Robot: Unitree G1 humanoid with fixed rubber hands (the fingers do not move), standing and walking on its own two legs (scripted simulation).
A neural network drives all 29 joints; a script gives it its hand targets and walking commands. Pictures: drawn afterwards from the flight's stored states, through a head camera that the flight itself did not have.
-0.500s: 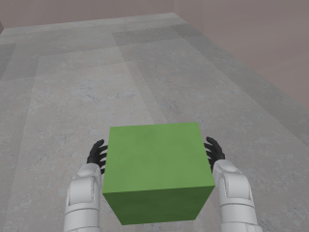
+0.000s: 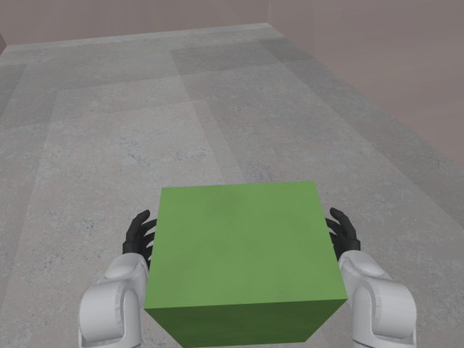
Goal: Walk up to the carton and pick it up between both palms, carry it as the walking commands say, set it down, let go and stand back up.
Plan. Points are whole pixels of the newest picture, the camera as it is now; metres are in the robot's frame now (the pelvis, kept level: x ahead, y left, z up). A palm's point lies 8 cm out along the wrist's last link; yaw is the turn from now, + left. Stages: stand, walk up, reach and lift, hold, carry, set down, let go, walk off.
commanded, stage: carry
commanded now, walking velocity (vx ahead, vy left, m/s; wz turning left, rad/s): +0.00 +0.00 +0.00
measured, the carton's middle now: (241, 273) +0.24 +0.00 +0.03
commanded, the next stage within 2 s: none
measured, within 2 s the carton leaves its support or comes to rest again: neither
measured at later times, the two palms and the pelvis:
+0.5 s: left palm (163, 173) +0.42 +0.15 +0.09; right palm (322, 177) +0.42 -0.17 +0.08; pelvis +0.19 -0.01 -0.01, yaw +0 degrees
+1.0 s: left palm (140, 176) +0.42 +0.20 +0.09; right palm (295, 164) +0.45 -0.12 +0.09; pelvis +0.20 +0.01 +0.00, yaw +7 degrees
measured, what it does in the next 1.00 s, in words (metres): walks ahead: left foot, then right foot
